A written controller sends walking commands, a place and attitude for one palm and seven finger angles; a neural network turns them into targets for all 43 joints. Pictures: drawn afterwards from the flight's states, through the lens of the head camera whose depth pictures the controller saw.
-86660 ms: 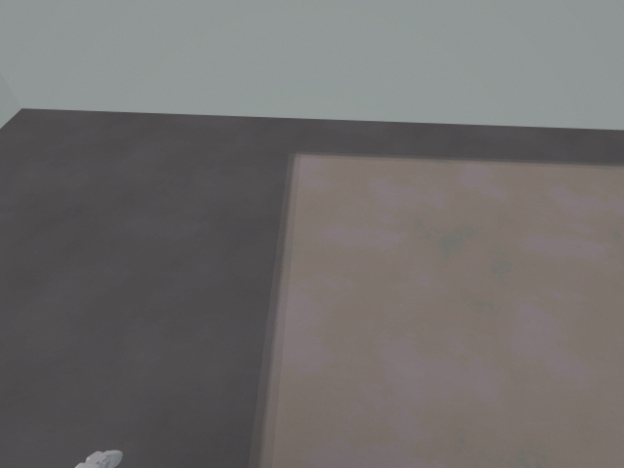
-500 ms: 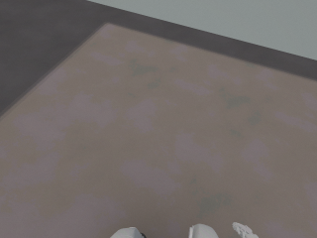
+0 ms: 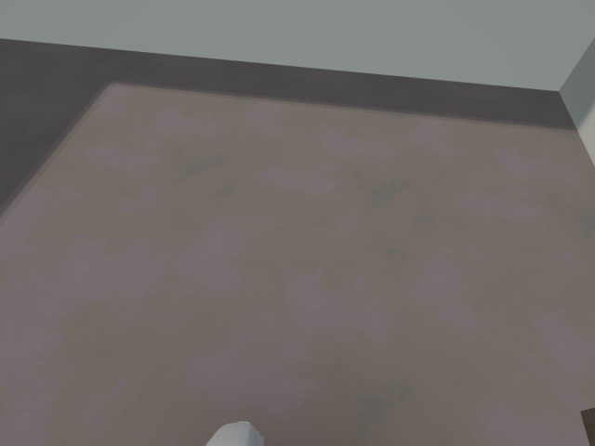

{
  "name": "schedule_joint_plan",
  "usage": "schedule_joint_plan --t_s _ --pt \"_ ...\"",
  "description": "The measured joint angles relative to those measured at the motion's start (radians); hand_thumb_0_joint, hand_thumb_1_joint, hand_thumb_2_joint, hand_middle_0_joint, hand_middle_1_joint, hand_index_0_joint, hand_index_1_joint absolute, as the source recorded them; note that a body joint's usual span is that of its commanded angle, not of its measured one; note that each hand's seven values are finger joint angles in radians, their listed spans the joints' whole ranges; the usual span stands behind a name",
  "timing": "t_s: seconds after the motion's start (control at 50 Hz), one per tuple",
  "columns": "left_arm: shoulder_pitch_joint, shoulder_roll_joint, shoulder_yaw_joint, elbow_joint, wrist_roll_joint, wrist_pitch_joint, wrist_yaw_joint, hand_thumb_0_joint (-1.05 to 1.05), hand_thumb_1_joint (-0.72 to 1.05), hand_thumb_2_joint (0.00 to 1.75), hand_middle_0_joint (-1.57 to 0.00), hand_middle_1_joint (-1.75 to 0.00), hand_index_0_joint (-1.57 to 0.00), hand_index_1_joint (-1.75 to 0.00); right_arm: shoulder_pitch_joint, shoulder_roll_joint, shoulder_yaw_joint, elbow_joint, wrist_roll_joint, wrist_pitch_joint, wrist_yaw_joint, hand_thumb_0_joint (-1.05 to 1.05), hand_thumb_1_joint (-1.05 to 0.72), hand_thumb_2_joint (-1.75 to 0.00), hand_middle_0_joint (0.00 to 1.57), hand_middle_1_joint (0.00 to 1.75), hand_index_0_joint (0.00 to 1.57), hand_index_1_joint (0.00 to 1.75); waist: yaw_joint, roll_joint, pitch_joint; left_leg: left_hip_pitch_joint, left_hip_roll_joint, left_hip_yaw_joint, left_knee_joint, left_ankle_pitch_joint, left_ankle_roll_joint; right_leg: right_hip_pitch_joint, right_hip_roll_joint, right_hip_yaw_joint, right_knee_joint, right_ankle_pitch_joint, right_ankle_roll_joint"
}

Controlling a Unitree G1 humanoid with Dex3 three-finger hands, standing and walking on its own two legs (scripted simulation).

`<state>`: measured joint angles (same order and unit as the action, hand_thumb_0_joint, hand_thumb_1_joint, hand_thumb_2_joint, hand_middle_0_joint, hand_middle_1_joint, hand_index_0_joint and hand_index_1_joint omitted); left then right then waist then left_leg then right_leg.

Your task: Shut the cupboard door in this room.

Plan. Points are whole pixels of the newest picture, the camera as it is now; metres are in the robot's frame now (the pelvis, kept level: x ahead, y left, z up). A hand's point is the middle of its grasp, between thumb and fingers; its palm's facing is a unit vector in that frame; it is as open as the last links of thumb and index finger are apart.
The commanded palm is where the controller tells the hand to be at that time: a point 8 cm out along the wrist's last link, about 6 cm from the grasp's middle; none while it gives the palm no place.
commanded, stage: turn to face it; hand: left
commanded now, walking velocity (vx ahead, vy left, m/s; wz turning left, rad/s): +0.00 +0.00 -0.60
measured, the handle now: out of the picture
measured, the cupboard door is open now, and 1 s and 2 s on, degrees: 14 14 14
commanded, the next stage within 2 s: none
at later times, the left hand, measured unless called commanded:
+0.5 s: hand (182, 405) +0.19 +0.20 -0.16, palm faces -0.30 -0.91 -0.28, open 7.4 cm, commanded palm none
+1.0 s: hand (212, 384) +0.22 +0.16 -0.17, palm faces -0.55 -0.81 -0.20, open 7.4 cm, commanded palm none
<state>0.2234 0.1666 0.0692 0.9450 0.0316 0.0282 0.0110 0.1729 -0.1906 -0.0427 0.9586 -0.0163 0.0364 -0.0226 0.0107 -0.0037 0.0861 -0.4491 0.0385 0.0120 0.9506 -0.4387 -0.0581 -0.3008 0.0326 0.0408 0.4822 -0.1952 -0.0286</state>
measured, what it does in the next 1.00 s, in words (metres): steps on the spot, turning right: left foot, then right foot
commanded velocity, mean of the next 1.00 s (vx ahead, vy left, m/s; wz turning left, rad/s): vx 0.00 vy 0.00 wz -0.60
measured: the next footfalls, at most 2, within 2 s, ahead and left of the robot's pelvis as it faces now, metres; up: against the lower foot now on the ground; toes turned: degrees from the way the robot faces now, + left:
left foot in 0.12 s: +0.09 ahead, +0.15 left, +0.00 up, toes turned -4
right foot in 0.50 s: +0.00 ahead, -0.11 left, +0.00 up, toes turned -24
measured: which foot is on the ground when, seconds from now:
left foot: up 0.00-0.10, down 0.12-0.50, up 0.52-0.80, down 0.82-1.00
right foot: down 0.00-0.12, up 0.14-0.48, down 0.50-0.82, up 0.84-1.00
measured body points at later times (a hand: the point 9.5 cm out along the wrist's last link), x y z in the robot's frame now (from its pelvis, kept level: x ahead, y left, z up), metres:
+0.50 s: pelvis +0.01 +0.02 -0.01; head +0.04 +0.00 +0.43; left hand +0.20 +0.25 -0.14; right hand -0.01 -0.25 -0.16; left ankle +0.05 +0.15 -0.74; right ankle -0.04 -0.10 -0.74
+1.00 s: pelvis +0.02 +0.04 +0.00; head +0.07 +0.04 +0.45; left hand +0.25 +0.20 -0.15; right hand -0.07 -0.20 -0.13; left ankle +0.10 +0.13 -0.74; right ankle -0.08 -0.06 -0.66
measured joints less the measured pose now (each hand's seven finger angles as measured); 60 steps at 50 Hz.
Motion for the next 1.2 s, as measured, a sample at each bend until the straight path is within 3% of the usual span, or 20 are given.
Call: schedule_joint_plan --t_s 0.1,0.14,0.2,0.24,0.28,0.42,0.48,0.5,0.56,0.62,0.7,0.8,0.84,0.9,0.94,0.98,1.12,1.18,1.2 --pt "0.014 0.028 0.016 -0.007 -0.001 0.018 -0.009 0.01 0.92 0.9 -0.2 -0.3 -0.2 -0.3 -0.03 0.003 0.004 -0.046 0.006 -0.018 -0.002 0.01 -0.91 -0.9 0.19 0.3 0.19 0.3 0.017 -0.023 -0.015 0.093 -0.011 -0.013 -0.299 0.097 0.004 -0.018 0.014 0.066 0.041 -0.021 0.03" --pt "0.017 0.04 0.021 -0.013 -0.009 0.031 -0.012 0.01 0.91 0.9 -0.2 -0.3 -0.2 -0.3 -0.027 0.0 0.009 -0.063 0.0 -0.036 -0.004 0.01 -0.91 -0.9 0.19 0.3 0.2 0.3 0.014 -0.019 -0.028 0.126 -0.001 -0.009 -0.387 0.183 0.028 -0.054 0.029 0.077 0.122 -0.1 0.039" --pt "-0.001 0.072 0.031 -0.02 -0.004 0.043 -0.023 0.01 0.91 0.9 -0.2 -0.3 -0.2 -0.3 -0.021 0.011 0.023 -0.077 -0.015 -0.041 -0.004 0.01 -0.9 -0.9 0.2 0.3 0.2 0.3 0.02 -0.031 -0.017 0.149 0.017 0.033 -0.369 0.165 0.057 -0.137 0.02 0.023 0.397 -0.279 0.053" --pt "-0.014 0.089 0.038 -0.031 -0.005 0.047 -0.032 0.01 0.91 0.9 -0.2 -0.3 -0.2 -0.3 -0.01 0.013 0.03 -0.082 -0.02 -0.038 -0.005 0.01 -0.9 -0.9 0.2 0.3 0.2 0.3 0.021 -0.027 -0.013 0.178 0.035 0.055 -0.399 0.168 0.06 -0.176 0.004 -0.019 0.537 -0.285 0.067" --pt "-0.024 0.099 0.041 -0.046 -0.006 0.052 -0.039 0.01 0.91 0.9 -0.2 -0.3 -0.2 -0.3 -0.002 0.01 0.032 -0.081 -0.021 -0.032 -0.005 0.01 -0.9 -0.9 0.2 0.3 0.2 0.3 0.023 -0.017 -0.011 0.201 0.054 0.077 -0.427 0.178 0.058 -0.186 -0.019 -0.052 0.577 -0.269 0.078" --pt "-0.052 0.107 0.034 -0.078 -0.004 0.054 -0.05 0.01 0.91 0.9 -0.2 -0.3 -0.2 -0.3 0.023 -0.022 0.014 -0.067 -0.021 -0.024 0.005 0.01 -0.9 -0.9 0.2 0.3 0.2 0.3 0.002 0.023 -0.008 0.215 0.113 0.162 -0.417 0.159 0.038 -0.083 -0.062 -0.101 0.348 -0.228 0.073" --pt "-0.06 0.105 0.024 -0.089 -0.004 0.041 -0.053 0.01 0.91 0.9 -0.2 -0.3 -0.2 -0.3 0.043 -0.043 0.003 -0.061 -0.016 -0.018 0.011 0.01 -0.9 -0.9 0.2 0.3 0.2 0.3 -0.01 0.036 -0.008 0.19 0.139 0.19 -0.344 0.118 0.017 0.012 -0.057 -0.118 0.156 -0.119 0.051" --pt "-0.057 0.11 0.019 -0.096 -0.002 0.029 -0.052 0.01 0.91 0.9 -0.2 -0.3 -0.2 -0.3 0.054 -0.049 -0.001 -0.062 -0.012 -0.014 0.013 0.01 -0.9 -0.9 0.2 0.3 0.2 0.3 -0.01 0.027 -0.017 0.165 0.139 0.197 -0.294 0.097 0.011 0.039 -0.061 -0.107 0.094 -0.106 0.029" --pt "-0.07 0.073 0.002 -0.089 -0.004 0.01 -0.034 0.01 0.91 0.9 -0.2 -0.3 -0.2 -0.3 0.04 -0.091 -0.015 -0.043 -0.006 0.017 0.003 0.01 -0.9 -0.9 0.2 0.3 0.2 0.3 -0.016 0.071 0.002 0.051 0.104 0.076 -0.022 -0.067 -0.002 0.012 -0.036 -0.092 0.135 -0.14 0.015" --pt "-0.058 0.051 -0.007 -0.089 -0.004 0.014 -0.02 0.01 0.91 0.9 -0.2 -0.3 -0.2 -0.3 0.028 -0.099 -0.017 -0.037 -0.003 0.024 -0.002 0.01 -0.91 -0.9 0.2 0.3 0.2 0.3 -0.017 0.058 0.008 -0.021 0.061 0.037 0.121 -0.039 -0.017 0.021 -0.034 -0.057 0.099 -0.106 0.019" --pt "-0.041 0.044 -0.013 -0.079 0.0 0.025 -0.021 0.01 0.91 0.9 -0.2 -0.3 -0.2 -0.3 0.022 -0.082 -0.014 -0.059 -0.001 0.018 0.006 0.01 -0.91 -0.9 0.19 0.3 0.19 0.3 -0.015 0.019 0.001 -0.022 0.034 0.033 0.024 0.01 -0.024 0.026 -0.032 -0.007 0.06 -0.077 0.023" --pt "-0.029 0.053 -0.007 -0.069 0.0 0.037 -0.026 0.01 0.91 0.9 -0.2 -0.3 -0.2 -0.3 0.017 -0.054 -0.002 -0.086 0.004 -0.005 0.007 0.01 -0.91 -0.9 0.19 0.3 0.19 0.3 -0.008 -0.019 -0.011 0.082 0.002 0.026 -0.263 0.085 -0.012 -0.007 -0.013 0.058 0.086 -0.08 0.045" --pt "-0.027 0.06 -0.001 -0.068 -0.009 0.048 -0.028 0.01 0.91 0.9 -0.2 -0.3 -0.2 -0.3 0.025 -0.047 0.007 -0.093 -0.002 -0.024 0.004 0.01 -0.91 -0.9 0.19 0.3 0.19 0.3 -0.01 -0.022 -0.022 0.112 0.008 0.027 -0.36 0.161 0.024 -0.048 0.005 0.071 0.155 -0.141 0.05" --pt "-0.041 0.084 0.012 -0.06 -0.005 0.058 -0.037 0.01 0.91 0.9 -0.2 -0.3 -0.2 -0.3 0.034 -0.021 0.026 -0.095 -0.016 -0.034 0.001 0.01 -0.9 -0.9 0.2 0.3 0.2 0.3 -0.006 -0.038 -0.008 0.122 0.031 0.064 -0.345 0.152 0.058 -0.137 0.008 0.024 0.428 -0.292 0.054" --pt "-0.05 0.095 0.021 -0.059 -0.005 0.06 -0.045 0.01 0.91 0.9 -0.2 -0.3 -0.2 -0.3 0.046 -0.009 0.033 -0.091 -0.02 -0.033 -0.002 0.01 -0.9 -0.9 0.2 0.3 0.2 0.3 -0.004 -0.037 -0.002 0.149 0.049 0.082 -0.38 0.161 0.058 -0.172 -0.005 -0.018 0.559 -0.29 0.066" --pt "-0.056 0.099 0.027 -0.064 -0.006 0.062 -0.051 0.01 0.91 0.9 -0.2 -0.3 -0.2 -0.3 0.054 -0.004 0.036 -0.085 -0.021 -0.03 -0.004 0.01 -0.9 -0.9 0.2 0.3 0.2 0.3 -0.001 -0.026 0.003 0.172 0.069 0.102 -0.414 0.175 0.054 -0.176 -0.024 -0.053 0.588 -0.279 0.076" --pt "-0.077 0.094 0.021 -0.076 -0.008 0.057 -0.055 0.01 0.91 0.9 -0.2 -0.3 -0.2 -0.3 0.065 -0.021 0.018 -0.061 -0.02 -0.023 0.005 0.01 -0.9 -0.9 0.2 0.3 0.2 0.3 -0.016 0.025 0.009 0.188 0.134 0.175 -0.4 0.159 0.026 -0.056 -0.052 -0.109 0.314 -0.244 0.066" --pt "-0.074 0.098 0.012 -0.089 -0.005 0.036 -0.054 0.01 0.91 0.9 -0.2 -0.3 -0.2 -0.3 0.081 -0.039 0.005 -0.059 -0.011 -0.014 0.013 0.01 -0.9 -0.9 0.2 0.3 0.2 0.3 -0.019 0.027 -0.007 0.152 0.152 0.203 -0.301 0.108 0.004 0.042 -0.057 -0.108 0.093 -0.105 0.031" --pt "-0.08 0.088 0.009 -0.084 -0.005 0.025 -0.048 0.01 0.91 0.9 -0.2 -0.3 -0.2 -0.3 0.074 -0.053 -0.002 -0.053 -0.008 -0.004 0.013 0.01 -0.9 -0.9 0.2 0.3 0.2 0.3 -0.02 0.046 -0.003 0.12 0.153 0.175 -0.225 0.033 -0.003 0.03 -0.047 -0.105 0.11 -0.123 0.02"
